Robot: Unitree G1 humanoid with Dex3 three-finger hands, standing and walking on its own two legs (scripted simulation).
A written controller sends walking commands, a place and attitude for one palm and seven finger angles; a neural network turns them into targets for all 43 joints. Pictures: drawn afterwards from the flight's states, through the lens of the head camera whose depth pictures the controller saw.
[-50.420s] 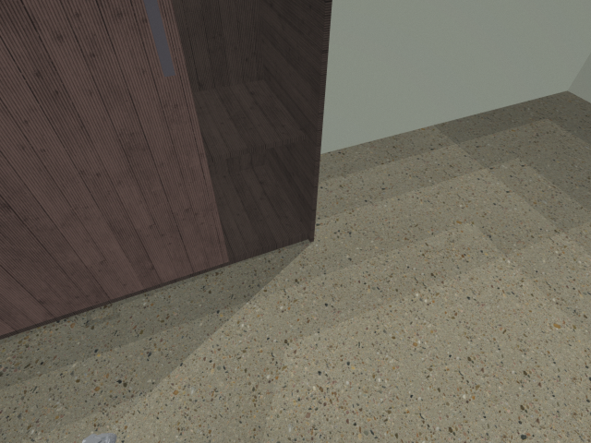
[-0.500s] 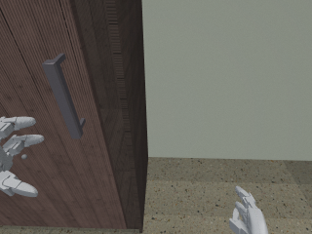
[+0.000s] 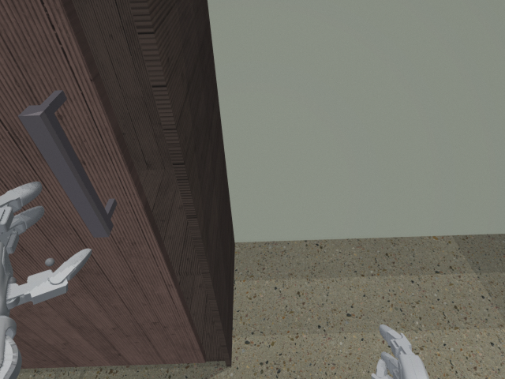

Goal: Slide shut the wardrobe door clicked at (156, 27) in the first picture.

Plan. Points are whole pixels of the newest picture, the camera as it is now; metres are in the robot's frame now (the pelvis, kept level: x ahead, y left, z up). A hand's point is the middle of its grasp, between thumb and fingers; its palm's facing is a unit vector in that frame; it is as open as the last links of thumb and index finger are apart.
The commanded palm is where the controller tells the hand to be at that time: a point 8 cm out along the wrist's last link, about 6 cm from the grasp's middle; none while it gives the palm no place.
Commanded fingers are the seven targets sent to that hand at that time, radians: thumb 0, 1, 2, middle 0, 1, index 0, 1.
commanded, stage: draw the hand back to the body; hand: left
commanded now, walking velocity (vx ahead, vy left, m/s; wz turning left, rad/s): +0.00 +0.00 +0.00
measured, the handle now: (81, 170) +0.32 +0.28 +0.21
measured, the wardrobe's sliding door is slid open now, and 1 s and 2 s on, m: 0.07 0.07 0.07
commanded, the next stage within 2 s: step back with the hand held close in 0.58 s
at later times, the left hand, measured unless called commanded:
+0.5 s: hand (62, 258) +0.20 +0.27 +0.16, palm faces +0.47 -0.81 -0.36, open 7.5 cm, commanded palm +0.15 +0.30 +0.18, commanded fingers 0.00 0.90 0.90 -0.20 -0.30 -0.20 -0.30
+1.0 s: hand (49, 274) +0.18 +0.27 +0.16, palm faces +0.37 -0.81 -0.46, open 7.4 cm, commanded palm +0.12 +0.32 +0.18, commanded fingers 0.00 0.90 0.90 -0.20 -0.30 -0.20 -0.30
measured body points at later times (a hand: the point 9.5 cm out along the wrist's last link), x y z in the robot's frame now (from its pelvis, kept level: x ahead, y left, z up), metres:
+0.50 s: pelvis +0.01 +0.00 +0.00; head -0.02 -0.02 +0.45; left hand +0.17 +0.31 +0.18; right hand +0.20 -0.22 -0.07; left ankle +0.02 +0.11 -0.73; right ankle -0.04 -0.12 -0.73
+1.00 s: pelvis -0.02 +0.02 +0.00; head -0.01 +0.02 +0.45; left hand +0.16 +0.31 +0.18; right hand +0.16 -0.22 -0.08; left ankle +0.02 +0.11 -0.74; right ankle -0.04 -0.12 -0.73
